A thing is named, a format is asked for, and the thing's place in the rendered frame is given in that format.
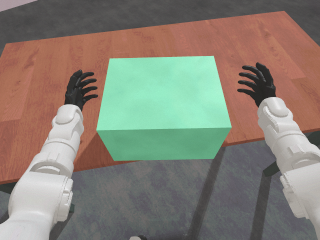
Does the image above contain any right robot forearm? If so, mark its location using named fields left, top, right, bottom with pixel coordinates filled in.
left=257, top=97, right=320, bottom=175

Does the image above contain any left robot hand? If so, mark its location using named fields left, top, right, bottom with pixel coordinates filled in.
left=64, top=69, right=98, bottom=112

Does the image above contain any table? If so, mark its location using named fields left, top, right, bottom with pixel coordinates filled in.
left=0, top=11, right=320, bottom=213

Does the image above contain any right robot upper arm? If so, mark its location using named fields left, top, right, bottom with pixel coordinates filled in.
left=279, top=162, right=320, bottom=240

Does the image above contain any right robot hand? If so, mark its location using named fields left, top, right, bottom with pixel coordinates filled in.
left=237, top=62, right=276, bottom=107

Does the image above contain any left robot forearm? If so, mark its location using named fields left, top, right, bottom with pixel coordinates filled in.
left=8, top=104, right=84, bottom=217

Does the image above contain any left robot upper arm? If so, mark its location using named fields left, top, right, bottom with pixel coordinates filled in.
left=0, top=171, right=74, bottom=240

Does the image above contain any carton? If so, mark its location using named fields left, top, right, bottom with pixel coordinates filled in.
left=96, top=56, right=232, bottom=161

